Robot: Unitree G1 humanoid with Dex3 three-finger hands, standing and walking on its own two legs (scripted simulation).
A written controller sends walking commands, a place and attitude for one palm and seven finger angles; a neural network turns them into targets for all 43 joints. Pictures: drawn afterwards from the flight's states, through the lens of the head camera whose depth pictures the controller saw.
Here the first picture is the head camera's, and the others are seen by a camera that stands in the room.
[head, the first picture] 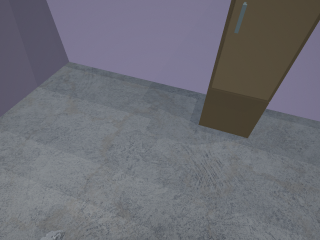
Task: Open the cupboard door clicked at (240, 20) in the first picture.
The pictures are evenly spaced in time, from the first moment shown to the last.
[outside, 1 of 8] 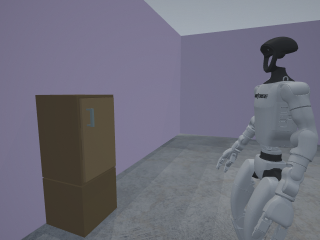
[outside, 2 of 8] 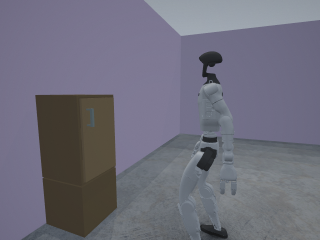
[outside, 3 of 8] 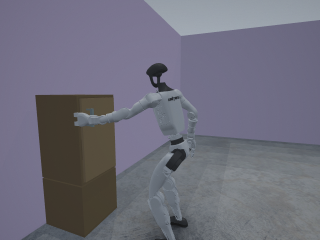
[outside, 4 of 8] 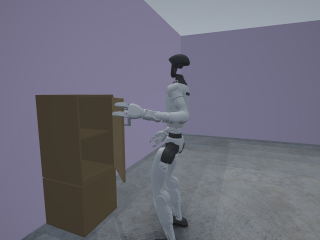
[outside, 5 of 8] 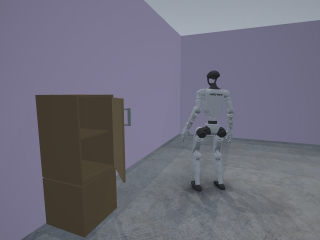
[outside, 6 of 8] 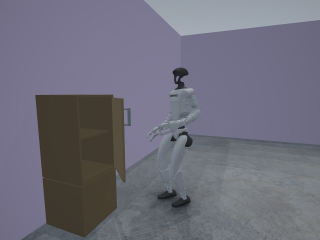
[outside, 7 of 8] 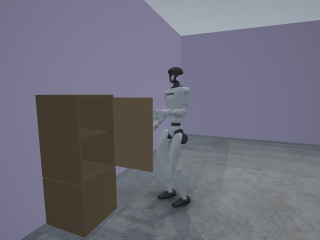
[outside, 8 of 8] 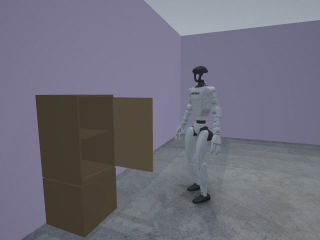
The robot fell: no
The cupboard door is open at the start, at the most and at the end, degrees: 0 90 90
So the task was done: yes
